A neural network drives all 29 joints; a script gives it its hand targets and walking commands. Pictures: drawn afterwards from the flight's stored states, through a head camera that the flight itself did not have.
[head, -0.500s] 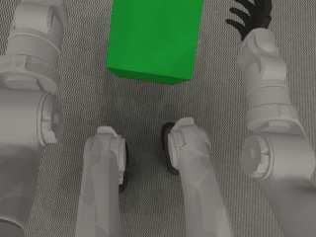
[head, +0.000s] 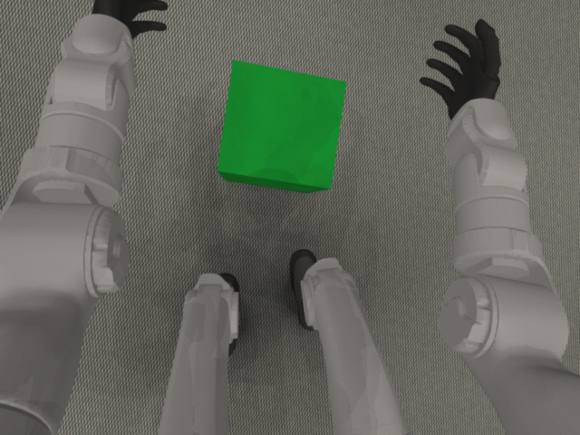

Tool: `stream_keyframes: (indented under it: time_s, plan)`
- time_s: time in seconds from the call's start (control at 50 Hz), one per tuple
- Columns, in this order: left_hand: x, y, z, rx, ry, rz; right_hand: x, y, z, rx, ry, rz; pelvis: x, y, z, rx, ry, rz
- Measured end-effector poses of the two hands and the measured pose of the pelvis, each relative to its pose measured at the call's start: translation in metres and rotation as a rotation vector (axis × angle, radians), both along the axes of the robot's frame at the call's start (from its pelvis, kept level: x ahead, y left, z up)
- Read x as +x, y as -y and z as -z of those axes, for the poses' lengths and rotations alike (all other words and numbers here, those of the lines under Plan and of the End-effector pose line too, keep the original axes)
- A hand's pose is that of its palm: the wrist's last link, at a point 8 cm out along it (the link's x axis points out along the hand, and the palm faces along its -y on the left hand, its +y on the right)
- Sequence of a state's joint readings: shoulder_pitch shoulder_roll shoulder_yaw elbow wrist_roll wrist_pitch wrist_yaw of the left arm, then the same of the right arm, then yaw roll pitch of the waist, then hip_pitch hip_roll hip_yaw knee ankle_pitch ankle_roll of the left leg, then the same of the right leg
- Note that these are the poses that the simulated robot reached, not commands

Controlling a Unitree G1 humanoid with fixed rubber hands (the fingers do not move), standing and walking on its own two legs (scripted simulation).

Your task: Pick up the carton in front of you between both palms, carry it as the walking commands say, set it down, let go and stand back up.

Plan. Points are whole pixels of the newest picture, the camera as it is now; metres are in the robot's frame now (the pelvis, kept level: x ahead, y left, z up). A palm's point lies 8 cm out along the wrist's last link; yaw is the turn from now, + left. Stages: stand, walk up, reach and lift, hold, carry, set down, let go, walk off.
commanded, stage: set down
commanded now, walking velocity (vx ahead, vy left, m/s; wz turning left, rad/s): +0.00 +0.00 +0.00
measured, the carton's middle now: (277, 138) +0.51 -0.05 -0.46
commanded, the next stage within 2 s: let go in 0.08 s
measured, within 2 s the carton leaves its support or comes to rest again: neither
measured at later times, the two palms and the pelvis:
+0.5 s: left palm (56, 141) +0.42 +0.16 +0.01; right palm out of the picture +0.38 -0.27 +0.03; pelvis +0.04 -0.02 +0.13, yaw +2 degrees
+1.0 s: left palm out of the picture +0.30 +0.22 +0.11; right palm out of the picture +0.26 -0.23 +0.12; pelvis +0.11 +0.00 +0.18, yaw +0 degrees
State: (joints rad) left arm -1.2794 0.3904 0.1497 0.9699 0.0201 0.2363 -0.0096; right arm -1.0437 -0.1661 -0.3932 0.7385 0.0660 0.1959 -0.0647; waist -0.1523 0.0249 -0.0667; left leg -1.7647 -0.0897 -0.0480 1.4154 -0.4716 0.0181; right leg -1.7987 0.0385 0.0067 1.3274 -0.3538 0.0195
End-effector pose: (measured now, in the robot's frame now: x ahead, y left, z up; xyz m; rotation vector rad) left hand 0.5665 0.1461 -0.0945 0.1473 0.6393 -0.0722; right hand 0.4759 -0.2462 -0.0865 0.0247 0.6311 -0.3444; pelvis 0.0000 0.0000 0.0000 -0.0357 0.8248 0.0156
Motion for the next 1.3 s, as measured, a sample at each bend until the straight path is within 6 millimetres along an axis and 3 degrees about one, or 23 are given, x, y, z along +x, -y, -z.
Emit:
stream_keyframes:
  time_s: [0.1,0.24,0.48,0.64,0.86,0.98,1.14,1.3]
  plan:
    - [-0.004,-0.002,-0.027,0.012,-0.017,0.008,-0.005,-0.001,-0.022,0.002,-0.016,-0.003,0.005,0.002,-0.029,0.005,0.012,-0.004]
    - [-0.027,-0.003,-0.053,0.035,-0.03,-0.016,-0.022,0.001,-0.051,-0.024,-0.025,-0.057,0.014,0.007,-0.064,0.018,0.045,-0.009]
    - [-0.136,-0.018,-0.1,0.084,-0.091,-0.156,-0.093,0.017,-0.111,-0.078,-0.164,-0.278,0.042,0.022,-0.125,0.052,0.233,-0.004]
    - [-0.179,-0.022,-0.131,0.076,-0.102,-0.132,-0.143,0.023,-0.146,-0.066,-0.192,-0.302,0.062,0.029,-0.149,0.048,0.391,0.009]
    - [-0.233,-0.049,-0.177,0.083,-0.106,-0.114,-0.208,0.007,-0.192,-0.058,-0.189,-0.261,0.094,0.02,-0.175,0.036,0.623,0.013]
    - [-0.26,-0.073,-0.197,0.087,-0.107,-0.123,-0.213,-0.009,-0.207,-0.062,-0.17,-0.287,0.105,0.006,-0.182,0.025,0.73,0.01]
    - [-0.293,-0.104,-0.213,0.096,-0.129,-0.147,-0.21,-0.024,-0.209,-0.062,-0.154,-0.292,0.109,-0.014,-0.185,0.012,0.823,0.015]
    - [-0.314,-0.11,-0.218,0.07,-0.128,-0.157,-0.209,-0.037,-0.211,-0.069,-0.143,-0.323,0.099,-0.021,-0.184,0.017,0.885,0.011]
